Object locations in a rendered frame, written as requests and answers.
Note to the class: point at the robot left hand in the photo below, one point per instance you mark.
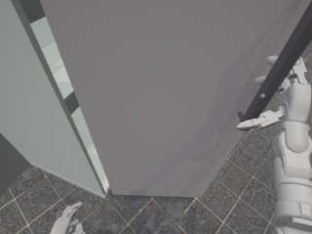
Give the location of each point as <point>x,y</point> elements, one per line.
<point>64,225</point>

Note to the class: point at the handle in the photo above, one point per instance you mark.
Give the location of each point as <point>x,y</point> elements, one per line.
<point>297,43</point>

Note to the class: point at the robot right forearm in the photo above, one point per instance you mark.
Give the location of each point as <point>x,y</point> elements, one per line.
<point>292,174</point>

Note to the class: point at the robot right hand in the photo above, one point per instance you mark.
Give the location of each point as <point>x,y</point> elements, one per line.
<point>296,98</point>

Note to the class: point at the fridge door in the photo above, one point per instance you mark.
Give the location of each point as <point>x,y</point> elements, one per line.
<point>160,82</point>

